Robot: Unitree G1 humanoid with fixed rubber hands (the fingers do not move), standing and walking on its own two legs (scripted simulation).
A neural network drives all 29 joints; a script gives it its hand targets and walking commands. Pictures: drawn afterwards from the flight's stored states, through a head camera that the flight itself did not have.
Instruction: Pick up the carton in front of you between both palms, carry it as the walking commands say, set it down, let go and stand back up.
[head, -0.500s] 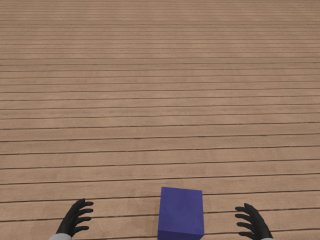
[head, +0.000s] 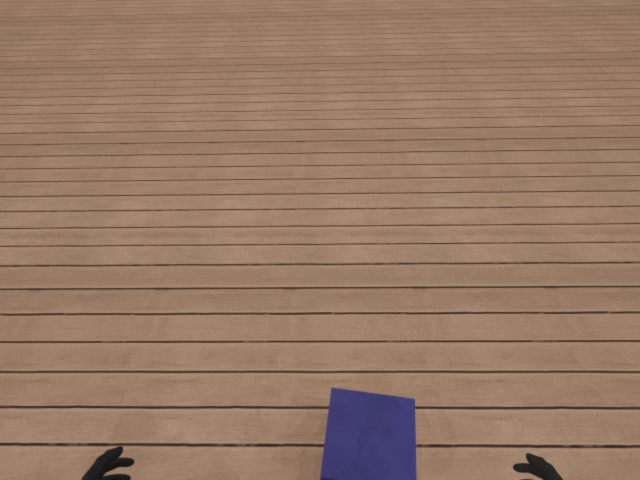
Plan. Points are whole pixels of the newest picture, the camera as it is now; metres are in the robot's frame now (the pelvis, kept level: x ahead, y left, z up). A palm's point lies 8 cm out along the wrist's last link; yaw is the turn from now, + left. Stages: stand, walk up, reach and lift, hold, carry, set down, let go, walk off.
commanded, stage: stand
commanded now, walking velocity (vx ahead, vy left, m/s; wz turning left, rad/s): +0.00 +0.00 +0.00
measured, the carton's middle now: (366, 449) +0.33 -0.10 -0.64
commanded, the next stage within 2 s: none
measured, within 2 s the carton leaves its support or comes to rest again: neither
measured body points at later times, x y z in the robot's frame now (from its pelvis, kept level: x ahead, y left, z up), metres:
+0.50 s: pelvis -0.01 -0.01 +0.01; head -0.01 -0.02 +0.46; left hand +0.09 +0.30 -0.10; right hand +0.09 -0.31 -0.11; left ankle -0.09 +0.12 -0.73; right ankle +0.02 -0.11 -0.73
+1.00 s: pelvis -0.02 -0.01 +0.01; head -0.02 -0.02 +0.46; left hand +0.07 +0.31 -0.10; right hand +0.07 -0.32 -0.11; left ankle -0.09 +0.12 -0.73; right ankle +0.02 -0.11 -0.73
